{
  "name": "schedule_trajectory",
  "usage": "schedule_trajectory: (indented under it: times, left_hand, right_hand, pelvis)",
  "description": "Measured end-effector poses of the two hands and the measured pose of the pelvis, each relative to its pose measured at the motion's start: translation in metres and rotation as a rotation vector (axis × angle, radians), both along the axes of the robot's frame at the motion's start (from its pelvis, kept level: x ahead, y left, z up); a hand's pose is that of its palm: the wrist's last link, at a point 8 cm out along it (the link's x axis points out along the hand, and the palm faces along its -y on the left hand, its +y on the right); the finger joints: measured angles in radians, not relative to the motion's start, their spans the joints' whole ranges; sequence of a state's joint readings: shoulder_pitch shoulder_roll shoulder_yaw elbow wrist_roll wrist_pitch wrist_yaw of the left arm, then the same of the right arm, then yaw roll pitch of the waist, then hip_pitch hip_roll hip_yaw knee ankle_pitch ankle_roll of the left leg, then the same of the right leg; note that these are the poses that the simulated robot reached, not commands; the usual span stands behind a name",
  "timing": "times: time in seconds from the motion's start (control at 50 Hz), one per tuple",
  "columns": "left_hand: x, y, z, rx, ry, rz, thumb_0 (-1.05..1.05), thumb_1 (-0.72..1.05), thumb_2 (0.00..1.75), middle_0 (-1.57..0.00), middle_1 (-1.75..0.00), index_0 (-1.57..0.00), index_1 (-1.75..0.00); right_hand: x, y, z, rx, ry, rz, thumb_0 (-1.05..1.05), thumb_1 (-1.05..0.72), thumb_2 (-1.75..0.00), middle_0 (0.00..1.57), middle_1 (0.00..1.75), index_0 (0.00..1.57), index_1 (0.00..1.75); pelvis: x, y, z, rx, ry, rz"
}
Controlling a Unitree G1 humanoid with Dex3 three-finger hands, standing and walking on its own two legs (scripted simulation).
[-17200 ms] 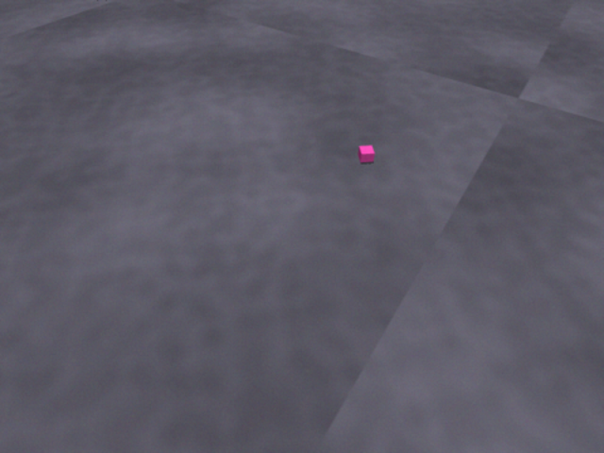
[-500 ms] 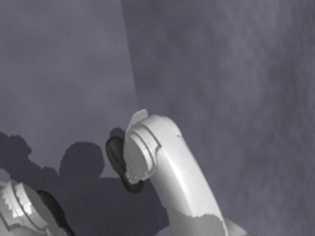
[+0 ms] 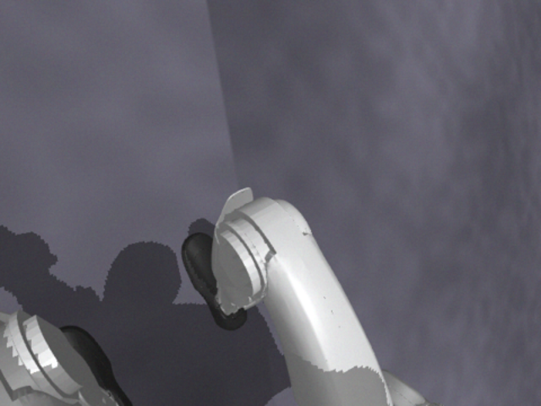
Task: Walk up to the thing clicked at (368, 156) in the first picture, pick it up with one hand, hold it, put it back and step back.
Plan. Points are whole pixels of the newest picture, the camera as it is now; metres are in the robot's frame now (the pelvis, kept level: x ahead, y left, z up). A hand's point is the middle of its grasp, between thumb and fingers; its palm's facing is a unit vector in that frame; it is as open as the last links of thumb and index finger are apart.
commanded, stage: close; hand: left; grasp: from above
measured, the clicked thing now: out of the picture +0.50 +0.32 -0.30
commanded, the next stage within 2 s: settle in 0.64 s
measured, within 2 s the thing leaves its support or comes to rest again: leaves its support in 1.12 s
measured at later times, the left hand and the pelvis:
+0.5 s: hand out of the picture +0.49 +0.31 -0.27, palm faces -0.33 -0.29 -0.90, open 10.2 cm; pelvis +0.00 +0.00 +0.00, yaw +0 degrees
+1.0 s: hand out of the picture +0.49 +0.31 -0.27, palm faces -0.33 -0.30 -0.89, open 10.1 cm; pelvis +0.00 +0.00 +0.00, yaw +0 degrees
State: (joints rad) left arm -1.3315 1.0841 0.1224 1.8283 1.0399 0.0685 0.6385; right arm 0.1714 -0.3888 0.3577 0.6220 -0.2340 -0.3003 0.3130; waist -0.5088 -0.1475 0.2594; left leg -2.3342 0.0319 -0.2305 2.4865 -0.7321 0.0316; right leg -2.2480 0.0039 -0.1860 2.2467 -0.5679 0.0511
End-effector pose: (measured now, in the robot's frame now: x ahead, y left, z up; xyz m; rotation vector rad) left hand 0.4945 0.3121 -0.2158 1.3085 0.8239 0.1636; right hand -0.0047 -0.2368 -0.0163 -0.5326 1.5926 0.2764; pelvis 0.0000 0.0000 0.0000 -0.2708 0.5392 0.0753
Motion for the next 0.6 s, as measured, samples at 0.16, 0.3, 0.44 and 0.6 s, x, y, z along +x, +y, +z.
schedule_trajectory:
  times: [0.16, 0.3, 0.44, 0.6]
  left_hand:
    - [0.0018, 0.0014, 0.0007, -0.003, 0.003, 0.002, 0.0, 0.03, 0.48, -0.58, -0.55, -0.61, -0.54]
    - [0.0022, 0.0016, 0.0008, 0.002, 0.0, 0.002, 0.0, 0.01, 0.51, -0.62, -0.52, -0.64, -0.51]
    - [0.0028, 0.0021, 0.0011, 0.003, -0.002, 0.002, 0.0, -0.01, 0.54, -0.64, -0.49, -0.67, -0.5]
    - [0.0024, 0.0022, 0.0016, 0.003, -0.002, 0.002, 0.0, -0.02, 0.55, -0.68, -0.49, -0.7, -0.5]
  right_hand:
    - [0.0006, 0.0008, 0.0011, -0.004, 0.008, 0.001, 0.01, -0.93, -0.89, 0.2, 0.3, 0.2, 0.3]
    - [0.0, 0.0008, 0.0024, -0.008, 0.014, -0.001, 0.01, -0.93, -0.89, 0.2, 0.3, 0.2, 0.3]
    - [-0.0016, 0.0012, 0.002, -0.014, 0.014, -0.004, 0.01, -0.93, -0.9, 0.2, 0.3, 0.2, 0.3]
    - [-0.0024, 0.0023, 0.0021, -0.019, 0.014, -0.004, 0.01, -0.93, -0.9, 0.2, 0.3, 0.2, 0.3]
  pelvis:
    - [0.0014, 0.0003, 0.0012, -0.002, 0.006, 0.0]
    - [0.002, 0.0, 0.0018, -0.003, 0.006, 0.0]
    - [0.0011, 0.0004, 0.0017, -0.006, 0.004, -0.001]
    - [0.0003, 0.0012, 0.0022, -0.008, 0.002, -0.002]
